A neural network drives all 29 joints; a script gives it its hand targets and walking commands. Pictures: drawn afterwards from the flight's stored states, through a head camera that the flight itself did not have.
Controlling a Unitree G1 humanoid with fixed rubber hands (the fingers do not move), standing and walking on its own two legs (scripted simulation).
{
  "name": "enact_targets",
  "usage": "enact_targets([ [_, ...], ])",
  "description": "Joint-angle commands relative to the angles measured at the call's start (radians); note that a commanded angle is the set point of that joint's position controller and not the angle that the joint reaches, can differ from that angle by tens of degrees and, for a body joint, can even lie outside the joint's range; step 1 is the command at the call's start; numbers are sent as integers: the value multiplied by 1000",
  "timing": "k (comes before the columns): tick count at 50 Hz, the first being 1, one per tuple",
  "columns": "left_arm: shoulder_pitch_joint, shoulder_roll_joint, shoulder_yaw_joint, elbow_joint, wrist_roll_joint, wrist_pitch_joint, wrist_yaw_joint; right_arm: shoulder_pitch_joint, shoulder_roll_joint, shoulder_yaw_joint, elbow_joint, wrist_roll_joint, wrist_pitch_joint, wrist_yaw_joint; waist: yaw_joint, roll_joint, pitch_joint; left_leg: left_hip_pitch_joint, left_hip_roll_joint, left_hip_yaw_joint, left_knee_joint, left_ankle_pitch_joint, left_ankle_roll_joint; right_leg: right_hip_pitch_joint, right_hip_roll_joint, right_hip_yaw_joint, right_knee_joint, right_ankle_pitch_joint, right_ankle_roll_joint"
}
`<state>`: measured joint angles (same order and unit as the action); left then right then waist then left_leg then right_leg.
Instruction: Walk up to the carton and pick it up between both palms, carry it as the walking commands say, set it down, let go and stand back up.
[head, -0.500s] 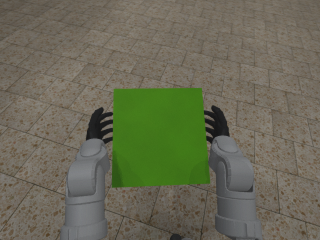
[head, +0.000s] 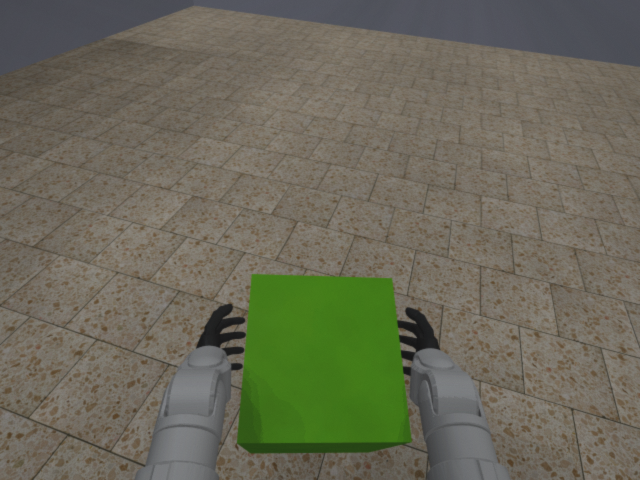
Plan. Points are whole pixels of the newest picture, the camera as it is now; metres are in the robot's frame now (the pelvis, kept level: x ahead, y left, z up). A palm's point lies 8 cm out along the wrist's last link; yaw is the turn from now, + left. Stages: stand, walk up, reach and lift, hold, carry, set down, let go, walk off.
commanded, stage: carry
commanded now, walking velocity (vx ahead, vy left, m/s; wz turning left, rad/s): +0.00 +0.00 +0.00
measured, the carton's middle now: (316, 372) +0.32 +0.00 -0.07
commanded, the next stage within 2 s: hold in 0.76 s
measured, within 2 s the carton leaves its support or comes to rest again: neither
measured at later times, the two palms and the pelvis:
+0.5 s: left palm (216, 347) +0.28 +0.13 +0.04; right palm (438, 353) +0.28 -0.15 +0.05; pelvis -0.01 +0.00 +0.00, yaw +0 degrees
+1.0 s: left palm (211, 386) +0.25 +0.13 +0.01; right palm (433, 380) +0.26 -0.15 +0.01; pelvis +0.00 +0.00 +0.01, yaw +5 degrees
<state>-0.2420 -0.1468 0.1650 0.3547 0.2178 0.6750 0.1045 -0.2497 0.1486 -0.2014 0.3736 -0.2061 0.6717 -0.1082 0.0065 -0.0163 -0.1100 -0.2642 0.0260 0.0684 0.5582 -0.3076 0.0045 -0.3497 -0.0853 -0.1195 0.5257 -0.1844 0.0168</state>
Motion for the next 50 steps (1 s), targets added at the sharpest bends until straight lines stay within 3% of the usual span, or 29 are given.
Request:
enact_targets([
  [1, -564, -843, -544, -313, -309, -53, -209, -594, 842, 607, -362, 322, -52, 212, -16, -4, -93, -66, 90, -78, -131, 104, 14, 92, -53, 40, -71, 43, 22],
  [3, -574, -918, -638, -543, -387, 12, -186, -593, 904, 674, -576, 386, 17, 192, -16, 39, -139, -70, 83, -86, -164, 15, 18, 106, -52, 48, -77, 17, 13],
  [4, -679, -824, -548, -331, -312, 27, -182, -682, 768, 527, -308, 306, 33, 188, -18, 39, -155, -77, 82, -104, -173, -30, 23, 92, -54, 82, -102, -27, -2],
  [5, -359, -771, -484, -196, -226, 45, -178, -405, 742, 510, -238, 237, 48, 195, -15, 46, -210, -24, 95, -100, -163, 31, 37, 103, -50, 52, -91, 31, 4],
  [9, -333, -679, -394, -104, -189, 8, -189, -372, 658, 442, -170, 211, 11, 208, -14, -16, -364, 86, 99, -54, -79, 231, 21, 194, -82, 53, -48, 270, -19],
  [14, -509, -755, -498, -428, -321, 3, -175, -462, 778, 522, -392, 309, 18, 185, -12, -34, -278, 41, 85, -68, -108, 107, 26, 158, -70, 76, -82, 169, -14],
  [15, -481, -743, -484, -319, -282, 17, -187, -380, 770, 493, -253, 251, 31, 194, -13, -46, -232, 1, 90, -74, -123, 69, 18, 145, -61, 63, -93, 107, -2],
  [17, -553, -815, -547, -547, -383, 39, -156, -535, 791, 550, -568, 349, 40, 159, -12, 41, -193, 18, 75, -58, -125, 7, 12, 55, -69, 103, -144, -13, -11],
  [18, -456, -757, -485, -241, -252, 57, -181, -383, 761, 492, -227, 217, 61, 184, -15, -9, -183, -15, 83, -69, -148, 20, 19, 86, -64, 93, -118, 12, -16],
  [20, -436, -802, -537, -415, -320, 69, -167, -422, 793, 572, -447, 307, 73, 174, -13, -5, -210, -9, 100, -78, -133, 120, 12, 129, -62, 69, -84, 110, -10],
  [22, -392, -684, -412, -100, -185, 53, -185, -415, 672, 428, -134, 189, 52, 205, -14, 22, -224, -13, 98, -67, -129, 112, 18, 136, -57, 77, -92, 117, -10],
  [23, -464, -739, -487, -406, -302, 42, -164, -436, 737, 499, -402, 294, 50, 184, -8, 24, -258, 21, 99, -60, -115, 133, 19, 126, -71, 76, -83, 141, -8],
  [25, -402, -697, -431, -237, -232, 34, -169, -388, 715, 466, -229, 246, 42, 197, -9, 15, -248, 18, 92, -58, -123, 137, 17, 147, -61, 71, -70, 147, -11],
  [27, -486, -923, -663, -656, -419, 85, -162, -399, 940, 671, -610, 402, 92, 180, -9, 37, -264, 9, 98, -73, -129, 121, 18, 157, -58, 60, -71, 91, -16],
  [29, -424, -882, -595, -545, -363, 138, -157, -421, 900, 633, -535, 378, 142, 176, -12, 22, -238, -9, 92, -58, -130, 50, 14, 142, -54, 70, -103, 77, -12],
  [30, -445, -961, -680, -750, -449, 173, -138, -448, 963, 717, -755, 454, 175, 153, -16, 23, -252, 12, 96, -72, -127, 106, 18, 135, -56, 81, -84, 117, -9],
  [31, -414, -769, -464, -399, -250, 172, -144, -470, 774, 525, -404, 267, 173, 156, -14, 11, -281, 6, 93, -57, -104, 113, 17, 158, -65, 91, -86, 163, -20],
  [32, -310, -807, -535, -389, -286, 186, -145, -326, 812, 573, -386, 292, 191, 158, -15, -9, -312, 7, 96, -66, -106, 151, 25, 193, -64, 64, -71, 203, -13],
  [33, -391, -917, -687, -725, -411, 207, -132, -329, 928, 700, -678, 409, 218, 151, -16, 58, -293, 25, 105, -60, -116, 189, 20, 153, -64, 66, -39, 218, -18],
  [35, -306, -839, -617, -561, -345, 250, -147, -277, 842, 634, -533, 341, 254, 158, -12, 34, -282, 4, 115, -78, -118, 212, 28, 161, -53, 59, -50, 186, -14],
  [36, -353, -923, -690, -760, -433, 267, -139, -327, 933, 717, -724, 433, 271, 150, -11, 8, -286, 22, 115, -79, -128, 170, 21, 152, -45, 51, -52, 159, -17],
  [38, -382, -879, -623, -655, -396, 285, -136, -317, 899, 634, -579, 373, 293, 143, -11, 24, -280, 15, 115, -83, -134, 130, 29, 139, -50, 73, -61, 125, -20],
  [39, -196, -528, -272, -304, -127, 221, -131, -228, 549, 284, -228, 101, 239, 163, -34, 79, 119, -30, -76, -115, -241, -106, 39, 371, 165, 142, -125, -94, -27],
  [40, -184, -409, -217, 47, -114, 198, -137, -173, 403, 184, 69, 93, 208, 154, -66, 80, 206, -62, -63, -126, -269, -102, 40, 367, 171, 133, -131, -74, -31],
  [42, -135, -459, -301, -52, -138, 100, -139, -153, 423, 271, -158, 106, 105, 149, -46, 111, 29, 12, -92, -101, -242, 111, 11, 419, 163, 134, -125, 71, -30],
  [43, -122, -537, -445, -311, -189, 32, -149, -190, 475, 406, -398, 160, 42, 177, -25, 32, -72, 103, -83, -184, -240, 287, 16, 318, 169, 167, -117, 118, -48],
  [45, -370, -697, -592, -351, -250, -10, -204, -319, 655, 432, -370, 194, 26, 199, -107, 31, -68, 183, -91, -194, -205, 224, 28, 246, 158, 173, -143, 109, -42],
  [48, -544, -833, -622, -458, -290, -75, -225, -524, 828, 590, -498, 311, -6, 227, -86, 64, -252, 74, -105, -176, -175, 297, 40, 455, 155, 181, -89, 313, -7],
  [50, -612, -814, -605, -496, -313, -96, -208, -586, 812, 652, -510, 309, -12, 228, -85, -93, -218, 127, -91, -186, -173, 225, 62, 354, 155, 165, -113, 136, -2],
])
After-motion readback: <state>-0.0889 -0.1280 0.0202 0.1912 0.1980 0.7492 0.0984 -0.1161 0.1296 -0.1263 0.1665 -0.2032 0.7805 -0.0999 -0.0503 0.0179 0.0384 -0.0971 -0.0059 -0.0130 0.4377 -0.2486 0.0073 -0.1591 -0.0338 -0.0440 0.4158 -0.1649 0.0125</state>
